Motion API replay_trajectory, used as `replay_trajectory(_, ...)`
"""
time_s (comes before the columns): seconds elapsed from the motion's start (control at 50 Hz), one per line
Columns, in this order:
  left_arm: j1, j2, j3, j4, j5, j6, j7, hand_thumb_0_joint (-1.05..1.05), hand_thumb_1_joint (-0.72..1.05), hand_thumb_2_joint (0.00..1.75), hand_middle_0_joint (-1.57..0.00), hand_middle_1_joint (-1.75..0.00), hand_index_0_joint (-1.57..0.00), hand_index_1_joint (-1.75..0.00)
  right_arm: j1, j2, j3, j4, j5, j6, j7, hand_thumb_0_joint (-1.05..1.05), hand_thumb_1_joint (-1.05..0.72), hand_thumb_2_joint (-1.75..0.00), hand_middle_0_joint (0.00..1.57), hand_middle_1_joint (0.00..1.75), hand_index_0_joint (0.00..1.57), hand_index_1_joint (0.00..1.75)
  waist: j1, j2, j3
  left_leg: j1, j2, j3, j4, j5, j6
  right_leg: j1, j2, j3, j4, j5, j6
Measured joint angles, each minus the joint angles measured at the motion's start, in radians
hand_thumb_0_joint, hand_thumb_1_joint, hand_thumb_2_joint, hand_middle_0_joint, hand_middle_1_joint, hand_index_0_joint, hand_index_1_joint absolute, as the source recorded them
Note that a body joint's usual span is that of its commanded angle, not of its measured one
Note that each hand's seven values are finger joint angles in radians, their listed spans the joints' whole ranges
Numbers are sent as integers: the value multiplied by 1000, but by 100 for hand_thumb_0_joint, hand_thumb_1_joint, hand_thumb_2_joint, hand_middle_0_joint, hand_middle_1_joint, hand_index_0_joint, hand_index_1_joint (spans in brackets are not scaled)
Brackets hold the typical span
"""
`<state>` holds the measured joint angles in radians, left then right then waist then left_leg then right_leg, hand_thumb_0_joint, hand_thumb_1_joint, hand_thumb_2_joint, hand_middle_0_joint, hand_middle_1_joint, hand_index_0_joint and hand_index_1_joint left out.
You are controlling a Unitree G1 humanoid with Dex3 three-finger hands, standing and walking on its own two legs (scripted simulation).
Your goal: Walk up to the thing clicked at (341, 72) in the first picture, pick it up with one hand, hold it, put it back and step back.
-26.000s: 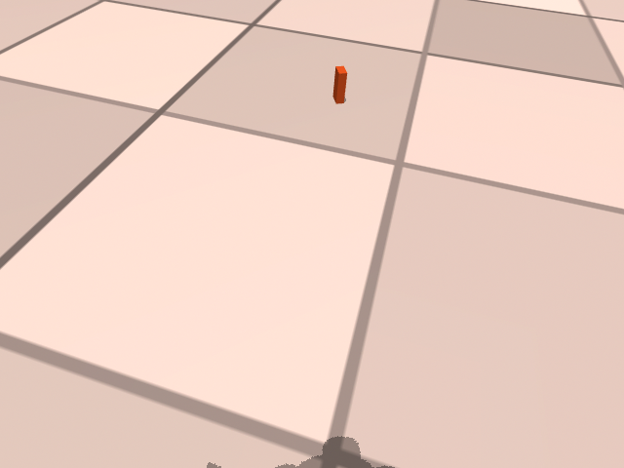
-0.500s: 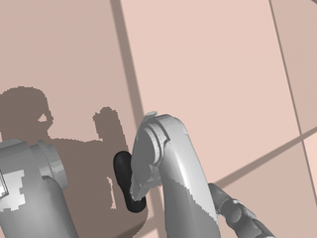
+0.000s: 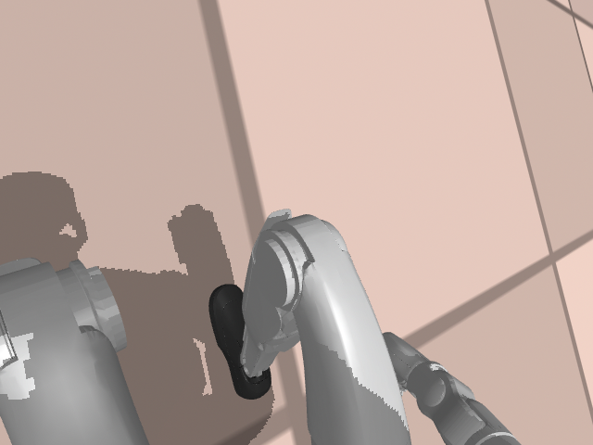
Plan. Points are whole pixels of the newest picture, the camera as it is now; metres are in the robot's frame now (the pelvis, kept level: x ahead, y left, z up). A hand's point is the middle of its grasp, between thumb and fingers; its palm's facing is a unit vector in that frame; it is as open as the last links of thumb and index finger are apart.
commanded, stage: open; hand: left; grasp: from the side
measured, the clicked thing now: out of the picture +0.47 +0.31 -0.19
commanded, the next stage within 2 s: withdraw in 0.08 s
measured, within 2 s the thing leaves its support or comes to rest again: rests again in 0.60 s
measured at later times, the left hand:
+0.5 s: hand out of the picture +0.46 +0.37 -0.12, palm faces +0.52 -0.86 -0.01, open 17.0 cm
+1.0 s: hand out of the picture +0.37 +0.43 +0.01, palm faces +0.44 -0.79 -0.42, open 17.0 cm
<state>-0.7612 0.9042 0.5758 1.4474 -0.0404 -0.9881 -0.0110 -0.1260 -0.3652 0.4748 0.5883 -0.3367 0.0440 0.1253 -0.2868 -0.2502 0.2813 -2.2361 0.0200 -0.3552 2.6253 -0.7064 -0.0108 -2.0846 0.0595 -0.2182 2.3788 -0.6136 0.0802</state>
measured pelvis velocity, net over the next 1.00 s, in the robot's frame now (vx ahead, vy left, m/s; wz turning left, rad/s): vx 0.01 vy -0.01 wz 0.12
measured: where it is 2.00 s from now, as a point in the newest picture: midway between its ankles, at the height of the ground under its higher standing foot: (174, 402)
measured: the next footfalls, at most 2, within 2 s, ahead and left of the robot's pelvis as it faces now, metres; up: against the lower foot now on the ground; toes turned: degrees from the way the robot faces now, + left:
none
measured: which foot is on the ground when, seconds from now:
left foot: down 0.00-1.00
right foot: down 0.00-1.00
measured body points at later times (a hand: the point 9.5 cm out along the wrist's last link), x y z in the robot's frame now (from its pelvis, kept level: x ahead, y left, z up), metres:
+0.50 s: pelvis +0.00 +0.00 +0.01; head +0.23 +0.19 +0.34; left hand +0.43 +0.41 -0.12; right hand +0.15 -0.25 -0.03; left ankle +0.08 +0.12 -0.26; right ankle +0.14 -0.13 -0.26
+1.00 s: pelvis +0.01 -0.01 +0.07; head +0.20 +0.11 +0.46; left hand +0.34 +0.47 +0.03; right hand +0.18 -0.25 -0.03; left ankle +0.08 +0.12 -0.26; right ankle +0.14 -0.13 -0.26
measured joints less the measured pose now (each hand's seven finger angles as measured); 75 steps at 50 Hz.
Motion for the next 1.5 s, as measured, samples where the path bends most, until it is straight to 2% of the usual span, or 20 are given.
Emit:
replay_trajectory(0.12, -24, 10, -32, 27, -10, 10, -12, -1, -42, 29, -42, -42, -44, -40, 1, -1, 0, -15, 7, 6, 1, 0, -90, -89, 21, 31, 21, 30, -1, 5, -8, -3, 5, 1, 0, 3, 6, -3, 5, 0, -4, 6, -1)
replay_trajectory(0.24, -18, -2, -27, 39, -14, 2, -18, -1, -45, 16, -28, -26, -30, -24, 6, 0, 11, -30, 14, 13, 4, 0, -89, -89, 21, 31, 21, 30, -1, 3, -13, 1, 8, -2, -1, -3, 6, 1, 7, -3, -8, 5, -2)
replay_trajectory(0.32, -6, -10, 5, 17, -19, -5, -20, -1, -49, 12, -18, -19, -21, -17, 7, 3, 15, -32, 14, 13, 2, 0, -88, -89, 21, 31, 21, 30, 2, -4, -11, 5, 10, -4, -3, -7, 5, 4, 8, -4, -12, 4, 0)
replay_trajectory(0.38, -2, -7, 43, -23, -8, 4, -18, -1, -50, 11, -13, -15, -16, -13, 9, 6, 9, -29, 12, 16, -2, 0, -88, -89, 21, 31, 21, 30, 6, -11, -8, 8, 9, -4, -5, -8, 4, 7, 7, -4, -13, 2, -1)
replay_trajectory(0.46, -9, 15, 86, -118, 12, 42, -24, -1, -49, 10, -9, -12, -11, -10, 29, 13, -15, -26, 16, 31, -9, 0, -88, -89, 21, 31, 21, 30, 17, -11, -20, 8, 7, 0, -12, -8, -2, 5, 2, -3, -14, -2, -12)
replay_trajectory(0.5, -10, 33, 88, -156, 18, 68, -43, -1, -48, 9, -8, -11, -10, -9, 46, 15, -33, -24, 24, 40, -13, 0, -88, -89, 21, 31, 21, 30, 23, 0, -37, 6, 6, 5, -20, -8, -3, 2, -3, 0, -16, -6, -17)
replay_trajectory(0.54, -9, 46, 75, -177, 10, 102, -70, -1, -48, 9, -7, -10, -9, -8, 64, 13, -54, -21, 37, 47, -17, 0, -88, -89, 21, 31, 21, 30, 29, 23, -61, -1, 4, 15, -30, -6, -1, -4, -9, 5, -20, -11, -21)
replay_trajectory(0.6, 2, 51, 35, -182, -25, 161, -122, -1, -47, 8, -5, -9, -8, -8, 87, 4, -83, -16, 67, 51, -22, 0, -88, -89, 21, 31, 21, 30, 41, 66, -96, -13, 4, 37, -49, -1, 8, -13, -15, 19, -28, -17, -18)
replay_trajectory(0.68, 18, 15, 0, -188, -77, 234, -189, -1, -46, 7, -4, -9, -7, -6, 107, -5, -118, -12, 108, 49, -26, 0, -87, -89, 21, 31, 21, 30, 62, 111, -129, -22, 9, 64, -70, 7, 21, -24, -19, 38, -38, -17, -14)
replay_trajectory(0.7, 21, 8, 0, -182, -44, 249, -187, -1, -45, 7, -4, -9, -6, -6, 109, 0, -132, -7, 121, 48, -25, 0, -87, -89, 21, 31, 21, 30, 65, 115, -136, -22, 11, 70, -75, 8, 22, -27, -20, 43, -39, -16, -14)
replay_trajectory(0.74, 32, -5, -18, -181, 17, 316, -175, -1, -45, 7, -3, -8, -6, -6, 117, 19, -164, -5, 149, 59, -26, 0, -86, -89, 21, 31, 21, 30, 71, 118, -153, -21, 15, 85, -91, 13, 22, -33, -21, 54, -45, -13, -16)
replay_trajectory(0.8, 72, -58, -5, -268, 87, 428, -154, -1, -46, 8, -4, -8, -6, -7, 143, 47, -209, -13, 189, 85, -28, 0, -87, -89, 21, 31, 21, 31, 85, 123, -192, -18, 18, 104, -125, 19, 16, -42, -27, 67, -62, -12, -23)
replay_trajectory(0.86, 145, -103, -9, -394, 127, 528, -123, -1, -48, 8, -6, -8, -6, -7, 178, 73, -257, -20, 228, 107, -37, 0, -89, -90, 21, 31, 21, 31, 98, 137, -251, -3, 18, 129, -170, 18, 8, -40, -38, 83, -84, -22, -34)
replay_trajectory(0.92, 188, -126, -22, -494, 146, 613, -86, -1, -48, 9, -7, -8, -7, -8, 199, 89, -300, -8, 260, 122, -52, 0, -90, -90, 21, 31, 21, 31, 120, 160, -300, 20, 17, 156, -224, 20, 6, -28, -49, 101, -116, -31, -41)
replay_trajectory(0.98, 226, -130, -40, -564, 140, 678, -49, -1, -47, 10, -7, -8, -7, -8, 214, 95, -346, -3, 286, 130, -64, 0, -90, -90, 21, 31, 21, 31, 146, 194, -344, 45, 18, 184, -283, 23, 8, -13, -57, 120, -157, -36, -43)
replay_trajectory(1.04, 276, -159, -96, -607, 118, 737, -25, -1, -46, 11, -6, -7, -6, -8, 224, 94, -395, 4, 311, 128, -71, 0, -90, -90, 21, 31, 21, 30, 177, 230, -388, 77, 23, 216, -347, 25, 13, 6, -61, 144, -203, -39, -43)
replay_trajectory(1.18, 478, -338, -209, -832, 99, 899, 2, -1, -48, 10, -6, -6, -6, -7, 222, 98, -454, -27, 365, 127, -95, 1, -90, -90, 20, 31, 21, 30, 232, 266, -417, 234, 37, 262, -525, 31, 12, 135, -61, 173, -355, -33, -44)
replay_trajectory(1.24, 566, -404, -252, -944, 95, 948, 23, -1, -46, 10, -6, -6, -6, -7, 219, 111, -462, -49, 383, 114, -120, 1, -90, -90, 20, 31, 21, 30, 237, 255, -416, 334, 39, 273, -624, 38, 3, 226, -63, 175, -441, -30, -53)
replay_trajectory(1.3, 627, -443, -284, -1002, 90, 988, 50, -1, -45, 11, -7, -6, -7, -7, 219, 124, -464, -62, 390, 93, -147, 1, -90, -90, 20, 31, 21, 30, 234, 241, -421, 442, 38, 278, -729, 49, -6, 329, -67, 173, -536, -25, -64)
replay_trajectory(1.5, 770, -518, -363, -1049, 64, 1084, 129, 0, -46, 11, -6, -6, -6, -7, 257, 125, -475, -75, 386, 4, -214, 1, -90, -90, 20, 31, 21, 30, 230, 249, -457, 808, 39, 287, -1039, 83, -17, 697, -71, 160, -841, 2, -76)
